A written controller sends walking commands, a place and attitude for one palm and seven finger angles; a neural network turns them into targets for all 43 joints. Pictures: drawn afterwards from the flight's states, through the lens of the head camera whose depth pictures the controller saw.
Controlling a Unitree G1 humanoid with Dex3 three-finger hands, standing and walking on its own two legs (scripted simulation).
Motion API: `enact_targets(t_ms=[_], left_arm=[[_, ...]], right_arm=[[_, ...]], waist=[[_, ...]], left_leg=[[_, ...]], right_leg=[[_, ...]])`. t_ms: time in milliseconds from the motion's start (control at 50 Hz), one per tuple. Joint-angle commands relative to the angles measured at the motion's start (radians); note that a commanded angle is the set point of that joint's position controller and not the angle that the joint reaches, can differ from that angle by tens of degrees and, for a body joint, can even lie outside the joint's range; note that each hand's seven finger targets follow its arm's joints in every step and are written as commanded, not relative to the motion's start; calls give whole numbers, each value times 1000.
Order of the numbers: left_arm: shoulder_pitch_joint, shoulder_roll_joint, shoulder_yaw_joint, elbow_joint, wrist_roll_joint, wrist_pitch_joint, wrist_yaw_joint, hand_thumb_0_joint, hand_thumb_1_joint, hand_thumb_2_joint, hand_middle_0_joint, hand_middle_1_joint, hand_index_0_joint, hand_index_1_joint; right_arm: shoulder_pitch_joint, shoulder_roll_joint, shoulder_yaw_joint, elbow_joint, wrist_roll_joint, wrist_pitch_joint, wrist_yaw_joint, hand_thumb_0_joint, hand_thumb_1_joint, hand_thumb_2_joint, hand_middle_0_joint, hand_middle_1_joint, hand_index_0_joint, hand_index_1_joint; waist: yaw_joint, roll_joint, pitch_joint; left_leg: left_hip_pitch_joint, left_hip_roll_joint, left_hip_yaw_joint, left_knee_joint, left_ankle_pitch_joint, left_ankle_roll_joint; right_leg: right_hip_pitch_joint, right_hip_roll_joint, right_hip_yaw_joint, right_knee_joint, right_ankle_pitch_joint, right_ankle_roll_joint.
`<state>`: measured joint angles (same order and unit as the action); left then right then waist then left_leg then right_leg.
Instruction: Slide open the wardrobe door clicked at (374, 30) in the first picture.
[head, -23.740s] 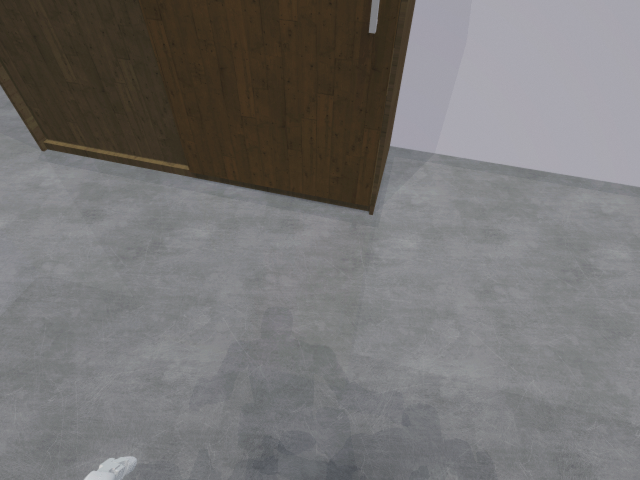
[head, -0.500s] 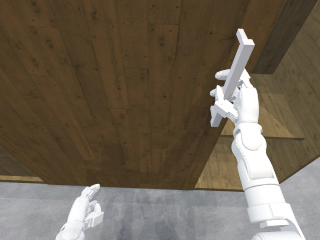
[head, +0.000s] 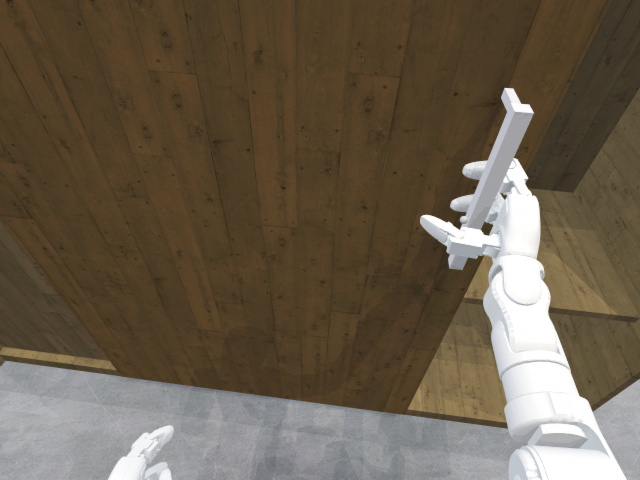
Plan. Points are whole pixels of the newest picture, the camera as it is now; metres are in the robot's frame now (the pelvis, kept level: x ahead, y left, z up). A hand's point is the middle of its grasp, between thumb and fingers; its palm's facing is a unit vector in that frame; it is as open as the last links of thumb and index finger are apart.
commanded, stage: loosen the grip on the handle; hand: right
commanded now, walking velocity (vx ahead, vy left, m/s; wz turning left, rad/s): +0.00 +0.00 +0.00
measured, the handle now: (479, 189) +0.46 -0.16 +0.16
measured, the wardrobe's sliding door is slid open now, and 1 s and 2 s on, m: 0.43 0.43 0.43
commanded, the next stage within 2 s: slip the hand off the handle in 0.30 s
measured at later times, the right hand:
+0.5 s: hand (465, 231) +0.40 -0.14 +0.14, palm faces +0.09 +0.99 -0.10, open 14.8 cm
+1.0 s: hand (528, 240) +0.39 -0.21 +0.14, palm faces +0.12 +0.99 -0.10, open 14.7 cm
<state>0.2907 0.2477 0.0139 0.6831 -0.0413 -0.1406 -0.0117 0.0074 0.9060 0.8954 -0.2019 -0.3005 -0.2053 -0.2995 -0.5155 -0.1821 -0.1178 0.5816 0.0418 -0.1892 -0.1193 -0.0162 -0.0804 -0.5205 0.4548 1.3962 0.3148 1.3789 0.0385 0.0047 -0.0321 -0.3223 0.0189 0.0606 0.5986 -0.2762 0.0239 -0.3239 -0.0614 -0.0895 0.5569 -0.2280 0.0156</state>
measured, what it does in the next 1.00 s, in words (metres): stands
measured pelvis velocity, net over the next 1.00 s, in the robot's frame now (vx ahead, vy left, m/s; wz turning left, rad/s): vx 0.02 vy -0.02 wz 0.03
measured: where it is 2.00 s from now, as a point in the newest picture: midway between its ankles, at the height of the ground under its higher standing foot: outside the picture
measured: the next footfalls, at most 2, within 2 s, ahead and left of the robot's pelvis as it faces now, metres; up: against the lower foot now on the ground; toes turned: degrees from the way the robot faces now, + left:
none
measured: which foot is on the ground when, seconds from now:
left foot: down 0.00-1.00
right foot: down 0.00-1.00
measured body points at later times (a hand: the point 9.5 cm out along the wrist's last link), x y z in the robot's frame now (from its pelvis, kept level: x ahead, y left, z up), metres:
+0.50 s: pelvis +0.01 -0.01 +0.00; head +0.01 -0.01 +0.45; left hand +0.13 +0.24 -0.10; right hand +0.39 -0.19 +0.15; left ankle +0.03 +0.10 -0.73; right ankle +0.04 -0.13 -0.73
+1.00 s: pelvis +0.02 -0.02 +0.00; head +0.02 -0.02 +0.45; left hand +0.16 +0.23 -0.10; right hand +0.38 -0.27 +0.15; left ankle +0.03 +0.10 -0.73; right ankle +0.04 -0.13 -0.73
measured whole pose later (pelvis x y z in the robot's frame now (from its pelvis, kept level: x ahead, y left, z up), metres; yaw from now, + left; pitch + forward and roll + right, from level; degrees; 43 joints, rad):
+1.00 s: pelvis +0.02 -0.02 +0.00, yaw +2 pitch +2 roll +1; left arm 0.27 0.24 -0.02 0.66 -0.04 -0.11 0.05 0.01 0.91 0.90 -0.20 -0.30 -0.21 -0.30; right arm -0.33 -0.29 -0.22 0.41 0.13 -0.22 0.07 -0.02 0.56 -0.20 0.25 1.15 0.26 1.15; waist -0.01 -0.01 -0.05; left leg -0.34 0.01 0.03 0.61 -0.31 0.00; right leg -0.36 -0.03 -0.04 0.63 -0.30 -0.01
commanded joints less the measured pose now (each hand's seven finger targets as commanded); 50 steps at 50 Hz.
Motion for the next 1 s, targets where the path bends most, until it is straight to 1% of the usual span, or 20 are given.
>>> enact_targets(t_ms=[0, 40, 80, 100, 120, 220, 360, 380, 480, 500, 540, 560, 600, 660, 700, 820, 880, 920, 940, 980], left_arm=[[-76, 116, 29, -131, -10, -60, 19, 0, 900, 900, -200, -300, -200, -300], [-68, 127, 30, -117, -9, -66, 30, 0, 900, 900, -200, -300, -200, -300], [-63, 124, 30, -115, -10, -76, 35, 0, 900, 900, -200, -300, -200, -300], [-62, 139, 34, -116, -7, -73, 42, 0, 900, 900, -200, -300, -200, -300], [-79, 134, 21, -130, -5, -71, 42, 0, 900, 900, -200, -300, -200, -300], [-82, 128, 23, -134, -1, -82, 43, 0, 900, 900, -200, -300, -200, -300], [-61, 126, 30, -140, 14, -85, 31, 0, 900, 900, -200, -300, -200, -300], [-36, 135, 30, -119, 19, -72, 36, 0, 900, 900, -200, -300, -200, -300], [-66, 124, 23, -144, 18, -46, 45, 0, 900, 900, -200, -300, -200, -300], [-76, 120, 20, -149, 19, -45, 47, 0, 900, 900, -200, -300, -200, -300], [-73, 124, 20, -148, 22, -41, 50, 0, 900, 900, -200, -300, -200, -300], [-73, 120, 20, -147, 20, -39, 50, 0, 900, 900, -200, -300, -200, -300], [-73, 119, 21, -146, 17, -36, 51, 0, 900, 900, -200, -300, -200, -300], [-71, 121, 20, -149, 10, -32, 50, 0, 900, 900, -200, -300, -200, -300], [-70, 129, 20, -148, 8, -25, 55, 0, 900, 900, -200, -300, -200, -300], [-82, 128, 16, -157, 2, -26, 65, 0, 900, 900, -200, -300, -200, -300], [-77, 134, 19, -160, 5, -25, 68, 0, 900, 900, -200, -300, -200, -300], [-82, 134, 17, -160, 4, -23, 69, 0, 900, 900, -200, -300, -200, -300], [-77, 139, 17, -163, 4, -19, 70, 0, 900, 900, -200, -300, -200, -300], [-85, 135, 16, -169, 0, -18, 72, 0, 900, 900, -200, -300, -200, -300]], right_arm=[[-535, -103, 80, -178, -17, -129, 39, 0, 550, -200, 383, 1317, 383, 1317], [-538, -149, 36, -129, -1, -140, 43, 0, 550, -200, 357, 1283, 357, 1283], [-556, -119, 67, -129, 16, -152, 57, 0, 550, -200, 330, 1250, 330, 1250], [-454, -277, -75, -95, 17, -151, 57, 0, 550, -200, 317, 1233, 317, 1233], [-475, -220, -10, -146, 26, -155, 68, 0, 550, -200, 303, 1217, 303, 1217], [-388, -163, -3, -222, 63, -161, 73, 0, 550, -200, 250, 1150, 250, 1150], [-284, -124, 21, -355, 18, -130, 21, 0, 550, -200, 250, 1150, 250, 1150], [-239, -190, -45, -240, 5, -116, 12, 0, 550, -200, 250, 1150, 250, 1150], [-281, -207, -67, -349, 24, -122, 31, 0, 550, -200, 250, 1150, 250, 1150], [-297, -197, -57, -383, 30, -127, 36, 0, 550, -200, 250, 1150, 250, 1150], [-261, -231, -95, -400, 38, -134, 45, 0, 550, -200, 250, 1150, 250, 1150], [-257, -207, -74, -400, 38, -136, 57, 0, 550, -200, 250, 1150, 250, 1150], [-250, -210, -70, -411, 42, -132, 77, 0, 550, -200, 250, 1150, 250, 1150], [-203, -175, -39, -388, 54, -109, 110, 0, 550, -200, 250, 1150, 250, 1150], [-209, -219, -79, -378, 70, -93, 127, 0, 550, -200, 250, 1150, 250, 1150], [-259, -228, -80, -416, 92, -96, 166, 0, 550, -200, 250, 1150, 250, 1150], [-184, -292, -151, -407, 100, -105, 177, 0, 550, -200, 250, 1150, 250, 1150], [-183, -317, -171, -406, 104, -108, 191, 0, 550, -200, 250, 1150, 250, 1150], [-158, -332, -185, -386, 107, -102, 197, 0, 550, -200, 250, 1150, 250, 1150], [-138, -316, -181, -381, 121, -98, 216, 0, 550, -200, 250, 1150, 250, 1150]], waist=[[19, 28, -169], [14, 68, -169], [14, 56, -203], [-31, 78, -209], [-17, 62, -223], [-33, 17, -208], [-33, 24, -261], [-23, 86, -203], [-39, 33, -268], [-35, -7, -282], [-47, 17, -300], [-37, 11, -312], [-36, -30, -302], [-29, -27, -260], [-28, 7, -255], [-25, -25, -254], [-50, -19, -291], [-52, -43, -280], [-52, -17, -272], [-53, -19, -253]], left_leg=[[-69, -7, -84, -180, -157, -9], [-53, -5, -92, -190, -179, -10], [-48, -6, -101, -191, -187, -11], [-4, 0, -117, -202, -217, -9], [18, 4, -123, -202, -194, -13], [18, -11, -89, -180, -78, -3], [26, -24, -47, -111, 148, -5], [8, -24, -47, -115, 140, -10], [43, -23, -47, -96, 182, -5], [43, -23, -49, -91, 201, -6], [66, -27, -42, -78, 247, -2], [65, -27, -41, -67, 281, -3], [48, -28, -37, -63, 283, -2], [15, -31, -28, -63, 272, -1], [17, -31, -29, -71, 244, -3], [-5, -33, -24, -63, 207, 2], [30, -33, -28, -52, 239, 3], [31, -33, -30, -52, 234, 4], [33, -34, -30, -56, 225, 1], [31, -34, -30, -62, 208, 1]], right_leg=[[55, 57, 28, -71, -171, -45], [35, 57, 35, -72, -172, -47], [41, 62, 35, -65, -171, -48], [10, 65, 34, -65, -171, -49], [7, 72, 29, -69, -151, -55], [54, 63, 43, -72, -79, -52], [117, 48, 52, -50, 96, -50], [71, 48, 53, -44, 75, -48], [103, 50, 53, -37, 110, -44], [117, 53, 49, -31, 124, -44], [122, 47, 57, -25, 175, -44], [133, 47, 58, -19, 207, -43], [144, 45, 60, -13, 218, -37], [141, 42, 73, -7, 227, -35], [120, 46, 75, -11, 179, -35], [126, 45, 90, -9, 161, -32], [118, 46, 87, -4, 194, -33], [103, 49, 82, -4, 182, -32], [91, 47, 82, -5, 170, -36], [77, 50, 80, -11, 145, -36]])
